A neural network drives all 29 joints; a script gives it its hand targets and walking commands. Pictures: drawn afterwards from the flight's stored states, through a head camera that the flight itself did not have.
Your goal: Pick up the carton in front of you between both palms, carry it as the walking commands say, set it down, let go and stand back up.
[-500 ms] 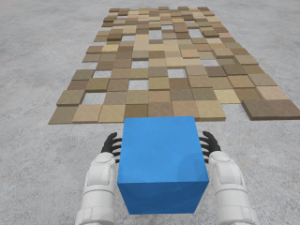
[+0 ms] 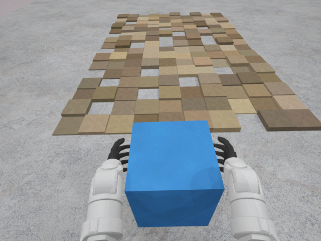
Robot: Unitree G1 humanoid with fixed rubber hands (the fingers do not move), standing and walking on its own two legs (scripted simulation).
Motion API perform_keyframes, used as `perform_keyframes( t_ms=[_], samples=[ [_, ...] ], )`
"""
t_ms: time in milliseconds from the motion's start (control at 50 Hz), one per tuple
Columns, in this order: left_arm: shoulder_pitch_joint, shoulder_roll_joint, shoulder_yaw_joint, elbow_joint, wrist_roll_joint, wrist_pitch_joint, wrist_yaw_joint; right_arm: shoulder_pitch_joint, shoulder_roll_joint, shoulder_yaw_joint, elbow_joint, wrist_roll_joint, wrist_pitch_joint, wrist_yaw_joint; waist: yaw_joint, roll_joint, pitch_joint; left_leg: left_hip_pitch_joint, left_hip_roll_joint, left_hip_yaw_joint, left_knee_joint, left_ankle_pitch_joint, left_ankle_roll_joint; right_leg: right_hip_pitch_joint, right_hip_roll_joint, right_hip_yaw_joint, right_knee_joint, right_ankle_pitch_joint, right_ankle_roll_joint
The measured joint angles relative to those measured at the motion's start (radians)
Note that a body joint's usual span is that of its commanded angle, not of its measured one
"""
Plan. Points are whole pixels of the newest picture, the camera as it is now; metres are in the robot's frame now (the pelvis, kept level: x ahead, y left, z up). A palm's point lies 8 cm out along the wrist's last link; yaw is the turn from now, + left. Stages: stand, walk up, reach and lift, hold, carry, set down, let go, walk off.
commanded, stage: hold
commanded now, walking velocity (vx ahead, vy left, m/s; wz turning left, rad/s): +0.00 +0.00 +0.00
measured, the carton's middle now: (171, 175) +0.30 +0.00 -0.03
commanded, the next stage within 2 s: carry in 0.44 s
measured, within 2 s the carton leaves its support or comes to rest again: neither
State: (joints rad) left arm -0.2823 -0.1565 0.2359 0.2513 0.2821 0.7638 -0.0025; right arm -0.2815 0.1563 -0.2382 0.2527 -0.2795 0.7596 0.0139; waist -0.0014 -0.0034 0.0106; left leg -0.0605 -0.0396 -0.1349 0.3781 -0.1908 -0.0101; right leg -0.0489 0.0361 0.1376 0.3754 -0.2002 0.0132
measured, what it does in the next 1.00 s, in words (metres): walks ahead: right foot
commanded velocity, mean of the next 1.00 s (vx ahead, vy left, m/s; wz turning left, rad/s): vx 0.30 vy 0.00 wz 0.00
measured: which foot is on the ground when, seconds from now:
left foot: down 0.00-0.98, up 1.00-1.00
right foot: down 0.00-0.84, up 0.86-0.96, down 0.98-1.00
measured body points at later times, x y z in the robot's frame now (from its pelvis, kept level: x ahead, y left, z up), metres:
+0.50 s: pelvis +0.01 +0.00 +0.00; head -0.04 +0.00 +0.45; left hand +0.31 +0.15 +0.04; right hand +0.31 -0.15 +0.04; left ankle +0.02 +0.13 -0.74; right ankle +0.01 -0.13 -0.74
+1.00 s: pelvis +0.18 -0.02 -0.02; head +0.18 -0.03 +0.43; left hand +0.47 +0.12 +0.06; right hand +0.45 -0.18 +0.05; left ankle +0.04 +0.11 -0.74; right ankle +0.18 -0.10 -0.75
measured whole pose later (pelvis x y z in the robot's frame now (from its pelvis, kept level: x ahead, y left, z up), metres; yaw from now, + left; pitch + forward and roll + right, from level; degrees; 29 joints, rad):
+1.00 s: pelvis +0.18 -0.02 -0.02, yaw -1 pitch +5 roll -2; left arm -0.15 -0.13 0.10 -0.31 0.09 1.17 0.09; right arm -0.12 0.13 -0.10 -0.37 -0.11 1.19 -0.10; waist -0.02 0.06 -0.12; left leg -0.16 0.11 0.09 0.60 -0.48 -0.04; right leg -0.36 0.01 -0.19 0.56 -0.27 -0.04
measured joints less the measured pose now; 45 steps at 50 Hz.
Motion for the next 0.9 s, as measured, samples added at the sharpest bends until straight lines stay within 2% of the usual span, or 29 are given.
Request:
perform_keyframes(
  t_ms=[420, 500, 540, 620, 720, 820, 860, 900],
  samples=[
    [0.000, 0.000, -0.004, -0.007, 0.004, 0.000, -0.001, 0.003, -0.001, 0.003, -0.006, -0.005, -0.002, 0.003, 0.000, 0.000, -0.002, 0.007, 0.001, 0.006, -0.011, 0.000, 0.001, 0.005, -0.002, -0.001, -0.009, 0.000, -0.001],
    [0.020, 0.005, -0.019, -0.031, -0.013, 0.011, 0.007, 0.020, -0.005, 0.021, -0.030, 0.010, 0.010, -0.005, 0.005, 0.002, -0.068, -0.087, 0.013, 0.036, 0.068, -0.069, 0.001, -0.093, -0.009, -0.024, 0.076, -0.074, -0.001],
    [0.037, 0.009, -0.035, -0.063, -0.032, 0.023, 0.014, 0.038, -0.009, 0.039, -0.064, 0.026, 0.024, -0.012, 0.007, 0.003, -0.101, -0.126, 0.026, 0.062, 0.099, -0.125, 0.003, -0.137, -0.022, -0.050, 0.114, -0.143, -0.002],
    [0.058, 0.016, -0.058, -0.170, -0.079, 0.073, 0.031, 0.059, -0.013, 0.070, -0.171, 0.069, 0.075, -0.034, 0.010, 0.005, -0.142, -0.183, 0.047, 0.095, 0.145, -0.104, -0.002, -0.204, -0.043, -0.093, 0.175, -0.142, -0.004],
    [0.063, 0.017, -0.103, -0.268, -0.124, 0.189, 0.067, 0.091, -0.046, 0.099, -0.305, 0.124, 0.201, -0.062, 0.002, 0.019, -0.198, -0.239, 0.083, 0.125, 0.254, -0.214, -0.001, -0.217, -0.046, -0.140, 0.210, -0.174, -0.001],
    [0.106, 0.029, -0.131, -0.417, -0.146, 0.320, 0.099, 0.089, -0.051, 0.114, -0.392, 0.177, 0.315, -0.080, 0.005, -0.034, -0.203, -0.200, 0.058, 0.216, 0.188, -0.188, -0.002, -0.218, -0.091, -0.131, 0.267, -0.241, 0.005],
    [0.136, 0.040, -0.115, -0.482, -0.166, 0.354, 0.099, 0.090, -0.016, 0.122, -0.426, 0.168, 0.343, -0.093, 0.004, -0.015, -0.198, -0.174, 0.069, 0.235, 0.174, -0.220, -0.002, -0.287, -0.096, -0.175, 0.404, -0.242, 0.008],
    [0.152, 0.034, -0.098, -0.521, -0.186, 0.379, 0.097, 0.116, -0.018, 0.153, -0.476, 0.166, 0.373, -0.104, 0.002, 0.018, -0.189, -0.135, 0.090, 0.236, 0.134, -0.231, -0.011, -0.343, -0.075, -0.220, 0.443, -0.331, 0.005]
  ],
)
